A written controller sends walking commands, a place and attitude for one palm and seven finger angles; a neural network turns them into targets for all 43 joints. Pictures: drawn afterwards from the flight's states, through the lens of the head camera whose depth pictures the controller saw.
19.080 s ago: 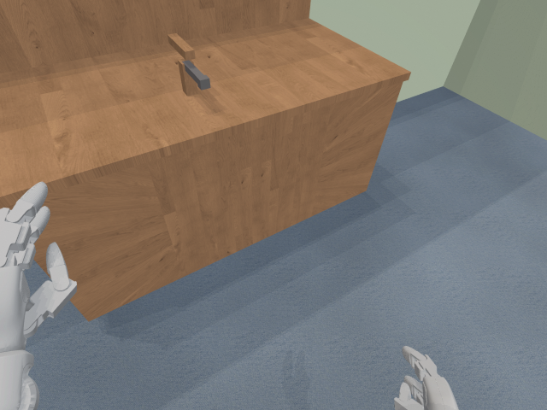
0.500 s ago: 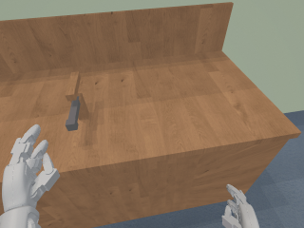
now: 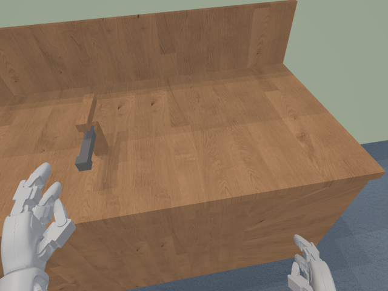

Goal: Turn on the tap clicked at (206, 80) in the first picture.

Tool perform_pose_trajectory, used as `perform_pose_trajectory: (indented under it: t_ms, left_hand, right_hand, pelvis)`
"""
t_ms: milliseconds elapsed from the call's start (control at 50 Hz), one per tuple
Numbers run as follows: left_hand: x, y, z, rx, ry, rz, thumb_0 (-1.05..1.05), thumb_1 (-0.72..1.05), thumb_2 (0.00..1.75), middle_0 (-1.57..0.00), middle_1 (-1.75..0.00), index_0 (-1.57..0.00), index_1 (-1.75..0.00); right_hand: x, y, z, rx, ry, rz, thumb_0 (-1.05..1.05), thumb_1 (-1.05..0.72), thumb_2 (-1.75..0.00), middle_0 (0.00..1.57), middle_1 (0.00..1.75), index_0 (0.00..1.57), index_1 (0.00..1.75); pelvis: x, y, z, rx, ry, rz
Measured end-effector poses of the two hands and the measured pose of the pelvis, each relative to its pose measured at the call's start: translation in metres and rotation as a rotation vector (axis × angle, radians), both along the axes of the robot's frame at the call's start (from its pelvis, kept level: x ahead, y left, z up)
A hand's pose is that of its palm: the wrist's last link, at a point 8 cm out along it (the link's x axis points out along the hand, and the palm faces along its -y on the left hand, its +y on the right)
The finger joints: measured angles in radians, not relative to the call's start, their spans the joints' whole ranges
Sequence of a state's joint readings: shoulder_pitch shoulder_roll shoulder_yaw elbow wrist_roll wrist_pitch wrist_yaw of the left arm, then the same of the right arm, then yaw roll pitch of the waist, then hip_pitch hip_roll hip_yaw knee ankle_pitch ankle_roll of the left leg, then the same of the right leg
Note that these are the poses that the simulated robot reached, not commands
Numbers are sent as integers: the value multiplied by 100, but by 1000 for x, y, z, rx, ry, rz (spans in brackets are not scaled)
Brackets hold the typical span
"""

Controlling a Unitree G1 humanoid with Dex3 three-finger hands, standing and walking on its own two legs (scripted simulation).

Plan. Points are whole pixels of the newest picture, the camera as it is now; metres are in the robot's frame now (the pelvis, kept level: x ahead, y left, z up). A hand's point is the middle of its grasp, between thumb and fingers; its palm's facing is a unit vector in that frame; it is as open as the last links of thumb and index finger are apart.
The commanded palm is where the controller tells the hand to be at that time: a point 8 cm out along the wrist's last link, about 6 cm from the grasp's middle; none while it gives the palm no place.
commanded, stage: reach beside the lever's end, fingers flat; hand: left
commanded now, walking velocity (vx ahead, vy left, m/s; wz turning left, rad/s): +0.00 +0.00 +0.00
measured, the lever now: (83, 163) +0.36 +0.32 +0.06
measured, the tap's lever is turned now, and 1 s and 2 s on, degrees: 0 0 0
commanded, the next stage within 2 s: none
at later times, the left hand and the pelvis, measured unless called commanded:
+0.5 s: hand (60, 213) +0.21 +0.27 +0.11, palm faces +0.48 -0.87 -0.10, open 7.5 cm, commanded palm +0.17 +0.31 +0.12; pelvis +0.00 +0.02 +0.00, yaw -1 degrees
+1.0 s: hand (66, 199) +0.25 +0.29 +0.08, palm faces +0.52 -0.85 -0.11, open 7.6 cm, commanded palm +0.21 +0.34 +0.09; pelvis +0.00 +0.03 +0.00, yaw -1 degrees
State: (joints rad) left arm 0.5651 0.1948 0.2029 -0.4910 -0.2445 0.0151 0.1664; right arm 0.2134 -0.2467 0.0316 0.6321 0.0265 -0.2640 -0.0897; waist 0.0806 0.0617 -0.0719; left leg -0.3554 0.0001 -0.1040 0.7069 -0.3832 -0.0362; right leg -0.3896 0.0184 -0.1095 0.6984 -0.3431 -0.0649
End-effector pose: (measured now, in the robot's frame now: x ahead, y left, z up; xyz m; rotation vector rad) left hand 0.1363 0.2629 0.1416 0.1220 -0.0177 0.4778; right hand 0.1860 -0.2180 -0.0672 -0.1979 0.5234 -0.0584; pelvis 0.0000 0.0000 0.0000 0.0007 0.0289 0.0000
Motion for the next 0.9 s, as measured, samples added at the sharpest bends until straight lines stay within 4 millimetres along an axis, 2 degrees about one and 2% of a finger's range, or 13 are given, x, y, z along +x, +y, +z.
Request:
perform_pose_trajectory:
  t_ms: [200, 480, 600, 780, 900]
  left_hand:
    - [10, 22, -14, -12, 18, 34, 2, 90, 90, -20, -30, -20, -30]
    - [25, 44, -27, -27, 18, 22, 2, 90, 90, -20, -29, -20, -29]
    - [37, 49, -33, -32, 3, 24, 2, 90, 90, -19, -28, -20, -28]
    - [64, 45, -39, -33, 15, -6, 2, 90, 90, -19, -26, -19, -26]
    - [67, 52, -46, -33, 42, 29, 2, 90, 90, -18, -25, -19, -25]
  right_hand:
    - [-3, 4, -2, -13, 31, -11, 2, -90, -89, 20, 30, 20, 30]
    - [-15, 14, -4, -29, 62, -37, 2, -90, -89, 20, 30, 20, 30]
    - [-18, 22, -7, -35, 83, -31, 2, -90, -89, 20, 30, 20, 30]
    - [-18, 29, -10, -26, 107, -36, 2, -90, -89, 20, 30, 20, 30]
    - [-19, 26, -11, -25, 134, -51, 2, -90, -89, 20, 30, 20, 30]
  pelvis:
    - [0, 5, 0, -2, 9, -1]
    - [-2, 22, 1, -7, 20, -11]
    - [-6, 28, 0, -8, 27, -10]
    - [-4, 34, 0, -7, 42, -20]
    - [-1, 33, 0, -6, 52, -29]
